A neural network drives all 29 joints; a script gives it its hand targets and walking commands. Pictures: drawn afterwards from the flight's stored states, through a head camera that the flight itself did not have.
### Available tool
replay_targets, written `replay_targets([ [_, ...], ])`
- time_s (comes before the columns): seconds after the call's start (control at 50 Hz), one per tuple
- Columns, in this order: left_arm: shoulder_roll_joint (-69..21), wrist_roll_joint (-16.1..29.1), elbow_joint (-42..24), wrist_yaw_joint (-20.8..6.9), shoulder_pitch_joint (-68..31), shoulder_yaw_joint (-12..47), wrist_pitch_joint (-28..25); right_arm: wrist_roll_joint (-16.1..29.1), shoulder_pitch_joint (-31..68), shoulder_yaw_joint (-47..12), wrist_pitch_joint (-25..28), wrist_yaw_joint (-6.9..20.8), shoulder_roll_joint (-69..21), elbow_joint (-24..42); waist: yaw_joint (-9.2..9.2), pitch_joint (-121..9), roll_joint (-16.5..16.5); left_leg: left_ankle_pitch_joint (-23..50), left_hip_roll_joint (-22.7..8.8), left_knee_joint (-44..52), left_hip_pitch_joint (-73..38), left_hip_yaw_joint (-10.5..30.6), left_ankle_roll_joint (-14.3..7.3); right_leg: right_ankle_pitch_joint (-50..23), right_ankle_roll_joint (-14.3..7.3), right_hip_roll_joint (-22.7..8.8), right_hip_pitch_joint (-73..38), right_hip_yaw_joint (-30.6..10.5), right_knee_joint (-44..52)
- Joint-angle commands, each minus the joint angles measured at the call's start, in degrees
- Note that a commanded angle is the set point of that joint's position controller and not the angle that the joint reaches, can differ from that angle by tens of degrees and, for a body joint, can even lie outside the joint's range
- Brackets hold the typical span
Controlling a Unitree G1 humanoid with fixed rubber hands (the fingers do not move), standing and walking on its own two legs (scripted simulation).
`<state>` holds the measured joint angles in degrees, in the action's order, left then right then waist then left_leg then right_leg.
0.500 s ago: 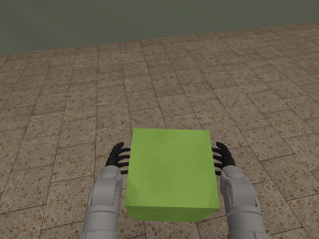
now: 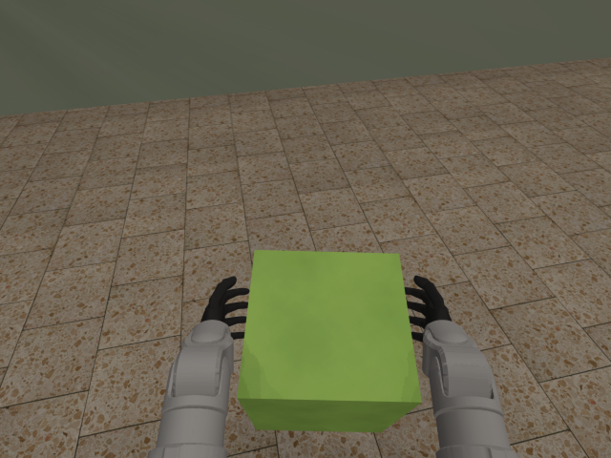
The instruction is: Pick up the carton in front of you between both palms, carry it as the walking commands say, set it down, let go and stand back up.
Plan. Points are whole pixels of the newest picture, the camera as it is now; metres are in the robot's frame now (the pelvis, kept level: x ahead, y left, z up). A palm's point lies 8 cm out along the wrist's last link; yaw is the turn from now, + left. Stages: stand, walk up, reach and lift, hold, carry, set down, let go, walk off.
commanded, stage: carry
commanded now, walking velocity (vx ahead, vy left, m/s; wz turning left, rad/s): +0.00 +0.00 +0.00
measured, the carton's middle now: (322, 348) +0.31 +0.00 -0.05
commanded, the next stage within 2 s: hold in 0.68 s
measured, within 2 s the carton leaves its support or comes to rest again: neither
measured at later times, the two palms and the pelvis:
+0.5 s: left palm (216, 343) +0.27 +0.14 +0.04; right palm (443, 343) +0.27 -0.15 +0.04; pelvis -0.02 +0.00 +0.00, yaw +0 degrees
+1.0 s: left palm (245, 335) +0.28 +0.11 +0.04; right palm (483, 374) +0.23 -0.19 +0.05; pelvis -0.03 +0.01 +0.01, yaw -10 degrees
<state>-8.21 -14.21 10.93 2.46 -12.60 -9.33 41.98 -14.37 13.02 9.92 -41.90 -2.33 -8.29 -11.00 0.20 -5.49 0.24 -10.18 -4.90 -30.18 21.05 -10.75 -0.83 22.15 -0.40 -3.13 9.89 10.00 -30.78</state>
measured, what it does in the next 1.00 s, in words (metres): stands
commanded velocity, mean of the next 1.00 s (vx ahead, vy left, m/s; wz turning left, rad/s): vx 0.00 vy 0.00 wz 0.00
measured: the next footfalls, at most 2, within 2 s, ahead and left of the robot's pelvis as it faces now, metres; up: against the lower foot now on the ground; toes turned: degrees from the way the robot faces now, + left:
none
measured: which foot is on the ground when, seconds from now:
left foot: down 0.00-1.00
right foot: down 0.00-1.00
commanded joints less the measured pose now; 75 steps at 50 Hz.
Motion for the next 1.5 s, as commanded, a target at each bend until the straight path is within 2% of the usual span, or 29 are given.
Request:
replay_targets([
  [0.0,-53.1,15.2,-3.7,-14.7,-26.5,31.2,-2.5,14.8,25.0,-30.9,2.3,14.6,-52.9,2.6,-0.06,-12.3,0.0,11.3,-5.1,2.6,-10.4,5.9,-0.7,-11.4,-0.4,-6.3,3.2,-5.3,6.6],
  [0.66,-53.0,15.6,-5.0,-14.6,-26.5,31.8,-2.4,15.1,24.7,-31.2,2.1,14.7,-53.0,3.1,-0.03,-13.4,-0.2,11.7,-5.2,2.7,-9.6,5.9,-0.1,-12.1,-1.1,-6.2,4.2,-5.8,5.6],
  [0.68,-53.3,15.5,-6.2,-14.9,-22.2,30.7,-2.4,13.7,20.7,-28.8,3.0,15.2,-54.3,0.0,-0.72,-5.5,7.8,19.2,11.4,2.4,-29.9,13.2,-1.4,-27.3,-2.0,4.5,11.4,-17.0,12.2],
  [0.7,-51.4,15.3,-9.0,-14.5,-22.8,30.4,-3.4,12.6,20.0,-28.3,4.7,14.4,-52.8,0.3,-0.77,-8.1,5.9,19.2,9.8,4.1,-32.6,15.1,-1.5,-28.7,-2.1,3.9,9.5,-18.2,11.8],
  [0.72,-51.6,15.4,-9.5,-14.8,-24.8,31.9,-3.3,11.2,19.4,-27.4,5.3,14.2,-52.6,0.3,-1.48,-8.8,3.6,20.5,9.8,4.6,-27.9,14.6,-0.3,-28.2,-2.0,4.9,4.0,-17.4,11.4],
  [0.74,-51.2,15.1,-8.6,-14.6,-23.9,32.7,-3.5,12.2,20.6,-27.9,5.6,13.9,-52.9,1.4,-1.55,-9.6,3.8,22.6,9.9,4.5,-32.2,14.8,-0.1,-29.0,-1.5,4.8,5.2,-17.2,12.0],
  [0.78,-51.0,15.2,-9.0,-15.1,-25.2,32.8,-3.8,10.8,20.4,-26.2,5.9,13.6,-51.5,-0.2,-1.29,-9.1,2.3,20.6,10.7,5.8,-26.2,14.0,1.0,-29.6,-0.9,5.9,-2.1,-16.9,12.3],
  [0.8,-50.9,15.4,-8.9,-15.4,-26.3,33.1,-4.1,10.9,21.2,-26.2,5.9,13.7,-52.0,-1.0,-1.21,-8.4,3.5,17.2,11.0,6.4,-25.6,13.9,1.1,-25.8,-0.6,6.1,-2.1,-16.6,13.1],
  [0.82,-51.6,15.0,-8.1,-15.1,-26.2,33.2,-4.2,12.1,23.7,-27.5,6.0,14.2,-53.0,-0.7,-0.55,-8.0,2.2,15.1,11.6,6.5,-27.6,13.5,1.0,-24.3,-0.1,6.0,0.7,-16.4,13.2],
  [0.9,-52.3,12.7,-4.7,-14.6,-24.7,30.1,-4.2,14.0,27.0,-29.1,5.7,16.0,-53.6,-2.1,2.24,-6.4,2.0,11.2,11.5,7.9,-26.1,13.4,0.6,-20.0,0.4,6.4,0.6,-16.2,13.6],
  [0.96,-53.5,12.2,-1.7,-15.2,-26.0,29.0,-4.0,13.6,28.8,-28.2,5.4,16.7,-53.8,-3.2,1.55,-5.3,1.4,7.7,11.4,8.7,-27.4,13.4,0.7,-14.9,0.5,6.7,2.6,-15.7,14.4],
  [1.04,-54.9,12.0,0.5,-16.0,-28.4,28.4,-3.9,13.2,30.5,-27.0,5.6,17.6,-54.1,-4.6,0.82,-4.4,0.6,5.4,10.8,9.1,-30.4,13.4,1.0,-9.5,-0.4,6.8,6.7,-15.4,15.1],
  [1.1,-56.9,11.8,3.4,-16.3,-33.0,26.9,-4.0,11.3,34.5,-23.7,6.3,18.5,-52.5,-7.7,-0.09,-3.5,-0.4,1.0,10.0,9.4,-30.9,13.7,1.6,-4.2,-1.6,7.3,9.2,-14.7,14.6],
  [1.16,-58.3,10.7,9.2,-16.7,-38.8,23.1,-5.0,8.1,39.8,-18.5,8.2,19.5,-51.2,-13.6,-0.91,-2.6,-1.0,-5.1,9.3,8.9,-30.0,14.3,2.0,0.6,-2.7,7.5,11.9,-14.2,12.9],
  [1.22,-57.1,7.5,17.0,-16.4,-44.2,16.3,-6.9,3.7,45.4,-11.0,10.7,19.7,-49.4,-20.9,-1.23,-1.5,-1.5,-10.3,8.2,7.6,-26.5,15.9,2.0,2.6,-3.0,7.9,14.3,-14.0,9.3],
  [1.28,-52.3,2.4,22.7,-14.7,-46.7,7.5,-9.4,-1.6,47.9,-2.4,13.3,18.1,-46.1,-26.7,-1.31,0.2,-1.1,-11.6,7.9,5.4,-22.1,16.8,1.8,2.2,-2.8,8.2,18.1,-13.9,5.4],
  [1.32,-47.7,-1.0,24.4,-13.3,-46.7,2.4,-11.6,-4.8,47.3,2.4,14.9,16.5,-43.1,-28.8,-1.15,0.5,-0.5,-9.2,8.4,3.2,-18.5,16.5,1.5,0.8,-2.5,8.3,21.2,-13.9,3.1],
  [1.38,-40.6,-5.1,26.1,-11.8,-44.6,-2.9,-16.0,-7.8,45.2,7.0,18.3,14.7,-38.7,-29.9,-0.58,-1.5,-0.1,-1.5,9.3,-1.1,-12.6,15.2,1.1,-2.6,-1.9,8.9,27.1,-13.4,-0.4],
  [1.42,-38.7,-6.3,26.6,-11.3,-43.9,-3.3,-19.7,-8.1,44.8,7.2,21.3,14.2,-37.9,-29.5,-0.17,-5.1,0.0,3.5,9.8,-4.4,-9.2,14.8,1.0,-4.8,-1.2,9.5,30.6,-13.0,-3.1],
  [1.48,-41.4,-5.3,26.3,-11.3,-46.1,0.8,-25.8,-5.8,46.8,3.1,27.2,14.2,-40.8,-28.8,-0.07,-14.2,-0.4,9.9,10.5,-10.1,-6.6,14.7,1.0,-7.7,-0.1,10.9,36.8,-12.1,-8.0],
])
